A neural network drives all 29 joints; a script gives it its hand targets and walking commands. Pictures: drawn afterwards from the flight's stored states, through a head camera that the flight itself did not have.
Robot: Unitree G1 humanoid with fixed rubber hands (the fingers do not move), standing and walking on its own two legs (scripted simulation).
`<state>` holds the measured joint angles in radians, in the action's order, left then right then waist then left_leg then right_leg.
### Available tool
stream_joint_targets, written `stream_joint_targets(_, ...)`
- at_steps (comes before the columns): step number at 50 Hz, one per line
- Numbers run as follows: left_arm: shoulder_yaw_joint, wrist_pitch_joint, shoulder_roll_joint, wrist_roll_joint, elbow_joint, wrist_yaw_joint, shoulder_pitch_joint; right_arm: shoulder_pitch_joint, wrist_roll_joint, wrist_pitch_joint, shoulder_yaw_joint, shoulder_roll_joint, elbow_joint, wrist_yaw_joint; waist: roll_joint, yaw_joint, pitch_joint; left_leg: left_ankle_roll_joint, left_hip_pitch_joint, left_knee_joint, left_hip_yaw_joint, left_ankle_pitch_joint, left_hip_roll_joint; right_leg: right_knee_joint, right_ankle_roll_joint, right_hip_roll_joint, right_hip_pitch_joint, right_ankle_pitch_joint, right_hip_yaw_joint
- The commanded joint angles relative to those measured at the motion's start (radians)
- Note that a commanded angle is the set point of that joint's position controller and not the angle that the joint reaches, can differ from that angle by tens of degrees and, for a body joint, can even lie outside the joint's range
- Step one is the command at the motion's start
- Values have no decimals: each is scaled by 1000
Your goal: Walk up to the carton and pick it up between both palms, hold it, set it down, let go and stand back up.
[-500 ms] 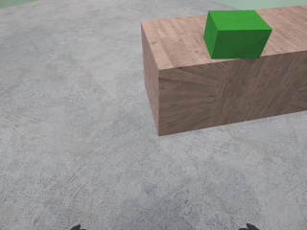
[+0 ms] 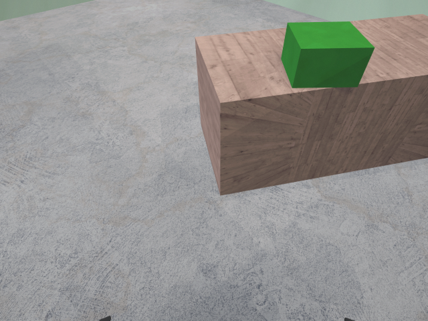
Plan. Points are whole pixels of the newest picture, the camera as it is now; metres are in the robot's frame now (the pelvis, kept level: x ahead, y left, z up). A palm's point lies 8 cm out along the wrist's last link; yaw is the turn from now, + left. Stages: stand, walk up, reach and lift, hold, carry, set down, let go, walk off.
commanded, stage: walk up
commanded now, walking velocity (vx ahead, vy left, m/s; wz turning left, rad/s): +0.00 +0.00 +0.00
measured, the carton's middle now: (321, 54) +1.14 -0.45 -0.05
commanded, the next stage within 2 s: none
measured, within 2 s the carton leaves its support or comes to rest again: neither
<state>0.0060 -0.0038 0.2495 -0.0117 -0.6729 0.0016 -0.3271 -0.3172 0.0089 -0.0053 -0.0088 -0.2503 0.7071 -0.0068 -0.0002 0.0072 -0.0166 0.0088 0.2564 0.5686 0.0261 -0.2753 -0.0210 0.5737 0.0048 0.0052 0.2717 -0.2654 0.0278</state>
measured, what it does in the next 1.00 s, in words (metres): steps to the right: right foot, then left foot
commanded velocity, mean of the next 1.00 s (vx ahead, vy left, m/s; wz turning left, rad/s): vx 0.00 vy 0.00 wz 0.00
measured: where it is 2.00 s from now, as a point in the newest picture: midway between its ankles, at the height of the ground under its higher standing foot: (331, 260)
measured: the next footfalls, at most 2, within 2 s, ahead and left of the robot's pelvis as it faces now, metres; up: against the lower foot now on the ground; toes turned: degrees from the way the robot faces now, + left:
right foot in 0.58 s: +0.19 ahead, -0.28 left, +0.00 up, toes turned -5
left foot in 0.98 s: +0.32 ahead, -0.10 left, +0.00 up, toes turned +10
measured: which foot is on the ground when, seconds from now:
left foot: down 0.00-0.58, up 0.60-0.96, down 0.98-1.00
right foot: down 0.00-0.22, up 0.24-0.56, down 0.58-0.98, up 1.00-1.00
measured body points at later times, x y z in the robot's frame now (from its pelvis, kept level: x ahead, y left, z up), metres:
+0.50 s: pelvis +0.04 -0.08 +0.00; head +0.05 -0.07 +0.45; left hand +0.16 +0.19 -0.11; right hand +0.01 -0.37 -0.11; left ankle +0.02 +0.12 -0.73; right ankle +0.15 -0.25 -0.68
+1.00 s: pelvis +0.20 -0.21 -0.02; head +0.20 -0.18 +0.43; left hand +0.16 +0.06 -0.17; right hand +0.38 -0.45 -0.09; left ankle +0.28 -0.11 -0.73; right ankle +0.15 -0.29 -0.72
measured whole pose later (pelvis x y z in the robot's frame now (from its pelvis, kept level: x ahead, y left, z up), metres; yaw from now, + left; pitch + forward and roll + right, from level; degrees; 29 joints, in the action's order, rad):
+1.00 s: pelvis +0.20 -0.21 -0.02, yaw +6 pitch -3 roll +1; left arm 0.02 -0.04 0.31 -0.05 -0.76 0.05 -0.45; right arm -0.28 0.05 0.05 -0.06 -0.23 0.56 0.04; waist 0.07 -0.08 -0.08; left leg -0.07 0.41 0.69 0.09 -0.24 0.01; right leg 0.86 -0.04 -0.03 0.24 -0.52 -0.16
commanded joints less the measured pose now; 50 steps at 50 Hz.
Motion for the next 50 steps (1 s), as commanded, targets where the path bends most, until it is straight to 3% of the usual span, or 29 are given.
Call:
stream_joint_targets(1, 46, 24, 126, -3, 91, -6, -1, -10, 1, 24, -43, -128, -89, 7, 19, 1, -42, -35, 23, -126, -94, -26, -63, -126, -34, -74, 49, -16, 86)
stream_joint_targets(2, 44, 24, 119, -3, 92, -5, -2, -6, 2, 25, -40, -131, -87, 7, -23, -4, -36, -36, 33, -133, -101, -30, -67, -122, -35, -75, 28, -3, 79)
stream_joint_targets(9, 44, 27, 133, -2, 88, -6, -7, -16, 1, 24, -42, -132, -86, 6, 23, 5, -20, -38, 20, -120, -94, -68, -64, -147, -38, -82, 66, -86, 105)
stream_joint_targets(10, 89, 12, 182, -61, 108, 28, 32, -222, 49, 42, -99, -185, -57, 24, 43, 51, 41, -124, -124, -184, -283, -452, -147, 73, -51, -18, 174, -362, 18)
stream_joint_targets(11, 78, -1, 136, -69, 136, 43, 55, -276, 67, 48, -123, -263, -33, 41, -81, 87, -28, -216, -245, -316, -519, -644, -315, 285, -18, 23, 420, -331, -91)
stream_joint_targets(12, 70, -11, 126, -84, 156, 52, 77, -278, 77, 52, -134, -285, -21, 62, -82, 99, -88, -297, -273, -357, -690, -651, -449, 439, -10, -57, 591, -290, -3)
stream_joint_targets(13, 73, -19, 139, -83, 162, 60, 94, -251, 76, 59, -122, -255, -17, 77, -29, 88, -143, -309, -232, -362, -675, -597, -450, 500, -5, -105, 641, -216, 50)
stream_joint_targets(15, 74, -21, 135, -78, 154, 70, 83, -195, 70, 78, -95, -202, -19, 83, -4, 51, -102, -242, -219, -336, -481, -392, -339, 502, 16, -124, 591, -81, 70)
stream_joint_targets(18, 78, -28, 104, -65, 124, 99, 23, -94, 57, 89, -99, -211, -4, 75, -137, -2, -39, -189, -79, -361, -246, -291, -231, 495, 43, -119, 393, 19, 6)
stream_joint_targets(19, 78, -31, 100, -57, 128, 108, 32, -86, 54, 90, -98, -210, -5, 71, -160, -4, -57, -183, -24, -369, -202, -292, -204, 475, 48, -117, 357, 33, -13)
stream_joint_targets(22, 80, -28, 93, -40, 152, 116, 93, -70, 55, 93, -110, -235, -9, 61, -227, 3, -145, -192, 90, -371, -170, -322, -226, 341, 27, -155, 294, -1, -19)
stream_joint_targets(25, 94, -12, 101, -39, 130, 103, 64, -102, 64, 88, -125, -258, -10, 56, -175, -5, -100, -189, 115, -287, -142, -264, -232, 206, 2, -131, 108, -37, -89)
stream_joint_targets(26, 104, -5, 103, -36, 104, 96, -9, -89, 67, 81, -129, -269, -17, 54, -159, -38, -67, -187, 159, -222, -122, -281, -228, 159, -9, -119, -15, -42, -116)
stream_joint_targets(27, 120, 3, 116, -34, 67, 87, -124, -69, 72, 69, -125, -258, -26, 53, -98, -93, -26, -172, 250, -99, -94, -332, -196, 103, -20, -93, -190, -11, -150)
stream_joint_targets(28, 139, 15, 169, -32, 22, 68, -246, -93, 74, 57, -105, -187, -33, 52, 96, -146, 10, -139, 296, 156, -34, -320, -105, 48, -23, -51, -324, -55, -153)
stream_joint_targets(29, 144, 25, 254, -36, -2, 54, -348, -118, 69, 50, -70, -79, -68, 43, 333, -191, 56, -107, 405, 496, 10, -408, 16, -56, -49, -126, -395, -207, -7)
stream_joint_targets(30, 126, 35, 314, -39, 28, 38, -328, -93, 52, 46, -44, -22, -131, 46, 437, -180, 3, -64, 562, 687, -79, -410, 64, -250, -102, -358, -319, -343, 392)
stream_joint_targets(31, 136, 26, 369, -17, 68, 27, -187, -100, 28, 35, -56, -73, -158, 57, 395, -125, -3, -62, 543, 765, -177, -340, 16, -434, -206, -464, -170, -543, 622)
stream_joint_targets(32, 125, 21, 343, 0, 77, 21, -76, -53, 27, 28, -71, -123, -152, 59, 291, -92, -104, -50, 533, 805, -187, -269, -34, -479, -229, -459, -46, -660, 572)
stream_joint_targets(34, 102, 13, 254, -28, 84, 17, -8, -108, 17, 24, -82, -143, -101, 53, 170, -35, -146, -27, 475, 707, -117, -179, -58, -356, -230, -390, -26, -462, 339)
stream_joint_targets(36, 77, 18, 178, -37, 62, 21, -11, -127, 15, 27, -88, -131, -81, 40, 101, -27, -159, -13, 365, 595, -85, -123, -48, -307, -227, -329, 31, -218, 164)
stream_joint_targets(38, 71, 29, 179, -39, 40, 24, -37, -100, 13, 33, -78, -95, -109, 29, 96, -45, -140, -9, 334, 496, -44, -88, -38, -298, -251, -321, 8, -59, 109)
stream_joint_targets(40, 69, 28, 187, -39, 24, 27, -35, -59, 11, 40, -76, -77, -140, 25, 107, -58, -121, -18, 306, 371, -1, -61, -35, -284, -260, -297, -18, -32, 58)
stream_joint_targets(43, 66, 18, 202, -36, 13, 35, -49, -9, 14, 53, -83, -61, -176, 28, 66, -65, -80, -37, 153, 178, 62, 33, 4, -206, -234, -258, 6, 37, -3)
stream_joint_targets(45, 63, 9, 212, -29, 8, 41, -44, -58, 24, 58, -93, -62, -169, 39, 40, -29, -34, -56, -33, 72, 93, 134, 28, -111, -200, -239, 75, 2, -39)
stream_joint_targets(47, 44, 0, 178, -36, 23, 45, -46, -184, 38, 65, -121, -112, -154, 59, 6, 38, 4, -98, -242, 22, 4, 98, 16, 109, -129, -185, 188, 7, -98)
stream_joint_targets(48, 24, -3, 134, -41, 47, 49, -76, -269, 58, 69, -136, -184, -157, 74, -133, 91, 77, -182, -364, -99, -314, -125, -199, 418, -67, -113, 296, -69, -153)
stream_joint_targets(49, 27, -16, 129, -53, 78, 51, -131, -312, 71, 66, -139, -245, -168, 94, -161, 78, 111, -286, -432, -220, -770, -242, -445, 619, -6, -20, 447, -357, -82)
stream_joint_targets(50, 54, -49, 199, -67, 90, 44, -68, -290, 55, 51, -147, -257, -154, 112, -60, 78, 66, -352, -364, -290, -865, -370, -494, 730, -1, -62, 510, -350, -1)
